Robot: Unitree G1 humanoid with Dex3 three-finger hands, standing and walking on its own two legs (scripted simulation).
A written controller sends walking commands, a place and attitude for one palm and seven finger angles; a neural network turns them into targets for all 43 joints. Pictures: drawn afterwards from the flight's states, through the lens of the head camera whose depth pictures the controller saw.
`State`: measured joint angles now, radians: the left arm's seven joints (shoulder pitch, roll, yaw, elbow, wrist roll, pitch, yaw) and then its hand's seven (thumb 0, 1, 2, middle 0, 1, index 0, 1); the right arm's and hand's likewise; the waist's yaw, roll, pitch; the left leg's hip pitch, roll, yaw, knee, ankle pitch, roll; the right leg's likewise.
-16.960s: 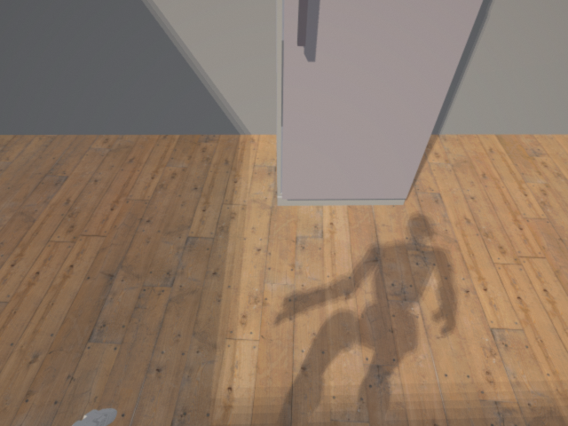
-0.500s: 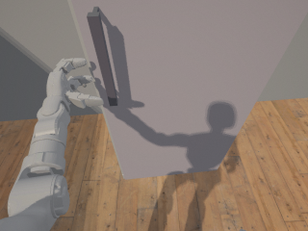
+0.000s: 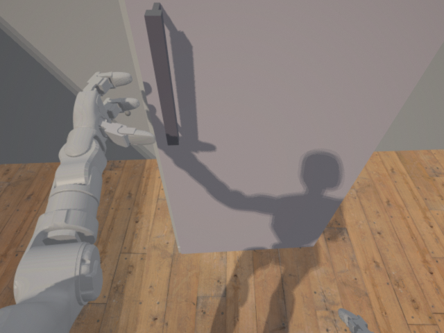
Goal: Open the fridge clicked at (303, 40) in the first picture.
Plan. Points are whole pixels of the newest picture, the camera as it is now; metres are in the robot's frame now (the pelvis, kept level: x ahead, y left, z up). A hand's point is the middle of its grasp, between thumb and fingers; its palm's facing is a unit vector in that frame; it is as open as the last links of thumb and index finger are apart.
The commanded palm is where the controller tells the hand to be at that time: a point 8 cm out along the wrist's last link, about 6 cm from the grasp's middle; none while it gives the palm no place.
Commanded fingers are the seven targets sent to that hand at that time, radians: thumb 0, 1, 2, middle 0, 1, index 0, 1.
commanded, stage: move the hooked fingers beside the handle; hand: left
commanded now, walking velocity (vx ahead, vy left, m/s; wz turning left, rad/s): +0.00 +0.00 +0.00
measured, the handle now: (166, 83) +0.52 +0.12 +0.19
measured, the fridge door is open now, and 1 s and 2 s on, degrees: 0 0 0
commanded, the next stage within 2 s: none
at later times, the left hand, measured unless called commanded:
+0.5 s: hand (129, 114) +0.46 +0.18 +0.17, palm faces +0.07 -1.00 +0.03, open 14.0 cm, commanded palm +0.42 +0.24 +0.16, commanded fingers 0.00 -0.50 0.30 -0.30 -1.20 -0.30 -1.20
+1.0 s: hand (129, 117) +0.45 +0.18 +0.16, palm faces +0.11 -0.99 +0.03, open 14.0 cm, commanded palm +0.42 +0.24 +0.17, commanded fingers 0.00 -0.50 0.30 -0.30 -1.20 -0.30 -1.20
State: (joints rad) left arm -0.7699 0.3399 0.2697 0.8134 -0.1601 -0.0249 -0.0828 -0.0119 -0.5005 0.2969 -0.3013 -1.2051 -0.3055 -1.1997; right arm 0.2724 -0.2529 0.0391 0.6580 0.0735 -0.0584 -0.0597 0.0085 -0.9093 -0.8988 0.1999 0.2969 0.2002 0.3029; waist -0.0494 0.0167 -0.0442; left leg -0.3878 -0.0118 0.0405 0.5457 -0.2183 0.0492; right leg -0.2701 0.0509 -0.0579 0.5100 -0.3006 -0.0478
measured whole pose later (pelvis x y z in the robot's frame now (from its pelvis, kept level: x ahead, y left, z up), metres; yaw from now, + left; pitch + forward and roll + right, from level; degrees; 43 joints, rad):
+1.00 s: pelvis +0.00 +0.00 +0.00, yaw +0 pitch +4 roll -1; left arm -0.76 0.33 0.26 0.81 -0.16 0.01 -0.06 -0.01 -0.50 0.30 -0.30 -1.21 -0.31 -1.20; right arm 0.29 -0.25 0.04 0.66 0.07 -0.05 -0.06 0.01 -0.91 -0.90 0.20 0.30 0.20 0.30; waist -0.05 0.02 -0.04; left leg -0.39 -0.02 0.04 0.55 -0.22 0.05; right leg -0.27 0.05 -0.06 0.51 -0.30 -0.04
